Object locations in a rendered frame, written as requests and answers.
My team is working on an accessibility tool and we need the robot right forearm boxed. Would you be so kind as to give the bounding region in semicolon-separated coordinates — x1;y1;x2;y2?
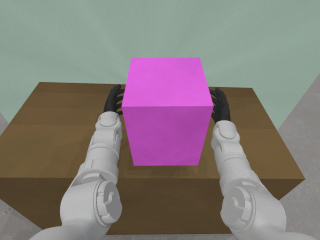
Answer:
211;120;274;197

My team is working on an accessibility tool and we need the robot right upper arm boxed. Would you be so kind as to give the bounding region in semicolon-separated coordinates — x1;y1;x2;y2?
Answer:
220;185;318;240

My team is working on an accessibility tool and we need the pedestal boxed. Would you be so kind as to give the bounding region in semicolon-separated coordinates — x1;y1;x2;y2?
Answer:
0;82;305;235

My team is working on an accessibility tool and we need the robot left upper arm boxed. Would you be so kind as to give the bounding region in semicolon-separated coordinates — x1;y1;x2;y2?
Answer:
29;179;123;240

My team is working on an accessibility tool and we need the carton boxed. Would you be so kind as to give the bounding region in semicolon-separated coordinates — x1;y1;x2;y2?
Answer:
121;57;214;166

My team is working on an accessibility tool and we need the right robot hand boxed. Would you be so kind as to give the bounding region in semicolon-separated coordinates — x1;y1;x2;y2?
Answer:
209;88;231;124

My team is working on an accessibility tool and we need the robot left forearm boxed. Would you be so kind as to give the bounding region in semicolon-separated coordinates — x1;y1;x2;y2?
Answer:
60;111;123;219

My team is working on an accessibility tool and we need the left robot hand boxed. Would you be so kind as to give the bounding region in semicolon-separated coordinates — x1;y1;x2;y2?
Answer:
103;84;125;116

